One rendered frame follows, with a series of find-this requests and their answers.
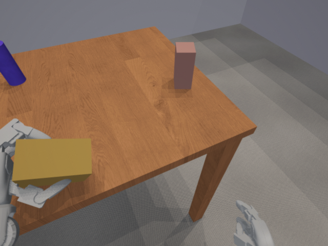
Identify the right robot hand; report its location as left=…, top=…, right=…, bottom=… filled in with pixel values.
left=234, top=200, right=275, bottom=246

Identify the table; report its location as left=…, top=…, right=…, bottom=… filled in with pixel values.
left=0, top=26, right=257, bottom=236

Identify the sponge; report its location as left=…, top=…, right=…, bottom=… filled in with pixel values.
left=12, top=138, right=92, bottom=188

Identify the robot left forearm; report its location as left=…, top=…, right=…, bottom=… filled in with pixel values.
left=0, top=204, right=19, bottom=246

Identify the left robot hand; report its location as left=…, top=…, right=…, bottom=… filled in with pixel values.
left=0, top=118, right=72, bottom=208

